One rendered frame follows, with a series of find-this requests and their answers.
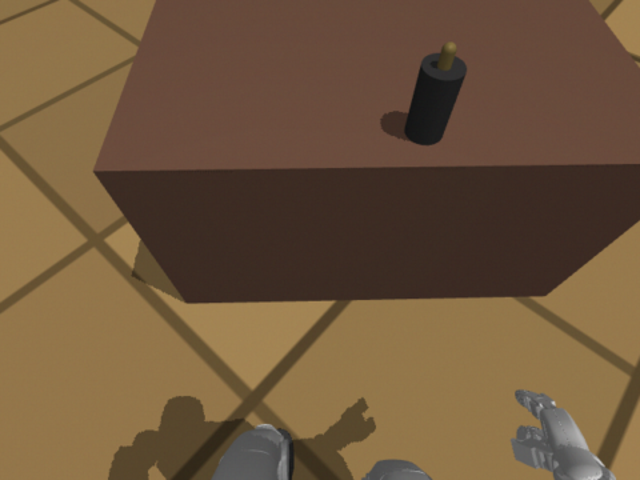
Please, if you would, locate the left robot foot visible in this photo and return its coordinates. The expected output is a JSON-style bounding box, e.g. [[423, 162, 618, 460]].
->
[[277, 429, 294, 480]]

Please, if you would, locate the right robot hand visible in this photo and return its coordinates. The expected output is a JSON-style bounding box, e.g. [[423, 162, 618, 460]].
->
[[510, 390, 589, 472]]

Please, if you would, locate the right robot arm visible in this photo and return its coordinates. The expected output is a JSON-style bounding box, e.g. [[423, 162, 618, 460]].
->
[[552, 447, 616, 480]]

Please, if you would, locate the bottle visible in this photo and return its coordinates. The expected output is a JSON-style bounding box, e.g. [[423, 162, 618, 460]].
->
[[404, 42, 467, 145]]

